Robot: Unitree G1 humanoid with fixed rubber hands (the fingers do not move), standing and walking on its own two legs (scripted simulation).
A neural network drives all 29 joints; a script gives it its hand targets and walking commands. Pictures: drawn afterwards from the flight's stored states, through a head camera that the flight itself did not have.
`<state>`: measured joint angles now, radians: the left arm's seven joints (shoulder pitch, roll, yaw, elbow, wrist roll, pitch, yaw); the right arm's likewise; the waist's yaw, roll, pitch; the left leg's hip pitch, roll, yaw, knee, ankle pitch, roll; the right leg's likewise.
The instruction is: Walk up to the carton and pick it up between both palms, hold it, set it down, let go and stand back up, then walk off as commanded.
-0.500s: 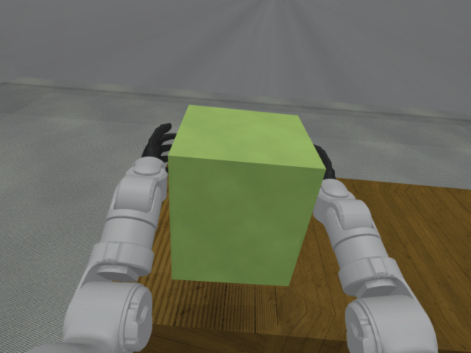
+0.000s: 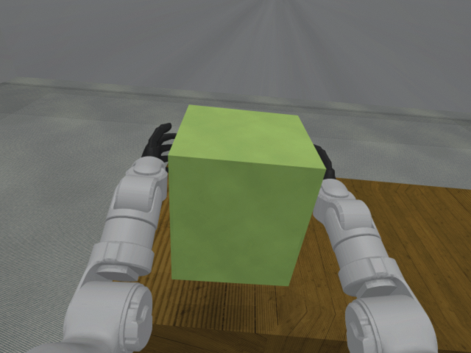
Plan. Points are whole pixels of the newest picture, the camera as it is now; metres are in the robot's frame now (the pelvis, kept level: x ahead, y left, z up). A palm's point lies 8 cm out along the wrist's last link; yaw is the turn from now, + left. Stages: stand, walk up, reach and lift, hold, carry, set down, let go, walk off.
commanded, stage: hold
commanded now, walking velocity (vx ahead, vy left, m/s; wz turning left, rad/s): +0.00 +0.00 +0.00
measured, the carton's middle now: (237, 193) +0.37 +0.01 +0.15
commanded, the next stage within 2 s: none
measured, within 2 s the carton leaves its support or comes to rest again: neither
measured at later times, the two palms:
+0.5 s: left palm (153, 164) +0.37 +0.16 +0.21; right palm (323, 185) +0.36 -0.14 +0.19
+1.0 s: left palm (153, 164) +0.37 +0.16 +0.21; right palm (323, 185) +0.36 -0.14 +0.19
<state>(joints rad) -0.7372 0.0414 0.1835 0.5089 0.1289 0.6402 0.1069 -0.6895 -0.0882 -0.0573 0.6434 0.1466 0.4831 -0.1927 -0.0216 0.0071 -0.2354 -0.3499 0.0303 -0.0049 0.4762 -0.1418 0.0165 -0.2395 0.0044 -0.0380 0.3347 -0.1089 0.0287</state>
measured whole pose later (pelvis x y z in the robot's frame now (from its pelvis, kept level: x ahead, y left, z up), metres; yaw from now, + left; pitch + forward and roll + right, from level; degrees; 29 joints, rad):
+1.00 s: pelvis +0.00 +0.00 +0.00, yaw +0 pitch +1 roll -3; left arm -0.74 0.04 0.18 0.51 0.13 0.64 0.11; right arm -0.69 -0.09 -0.06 0.64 0.15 0.48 -0.19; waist -0.02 0.01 -0.23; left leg -0.35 0.03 0.00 0.48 -0.14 0.02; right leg -0.24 0.00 -0.04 0.33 -0.11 0.03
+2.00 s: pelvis +0.00 +0.00 +0.00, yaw +0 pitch +1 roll -3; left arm -0.74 0.04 0.18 0.51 0.13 0.64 0.11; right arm -0.69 -0.09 -0.06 0.64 0.15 0.48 -0.19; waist -0.02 0.01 -0.23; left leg -0.35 0.03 -0.01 0.48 -0.14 0.02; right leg -0.24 0.00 -0.04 0.33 -0.11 0.03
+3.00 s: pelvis +0.03 +0.00 +0.00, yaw +0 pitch +4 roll -3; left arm -0.59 0.04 0.16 0.52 0.08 0.32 0.09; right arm -0.54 0.02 -0.15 0.61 0.06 0.19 -0.18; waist -0.03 -0.02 -0.12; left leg -0.35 0.03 0.00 0.44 -0.16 0.01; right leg -0.23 0.00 -0.04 0.27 -0.11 0.03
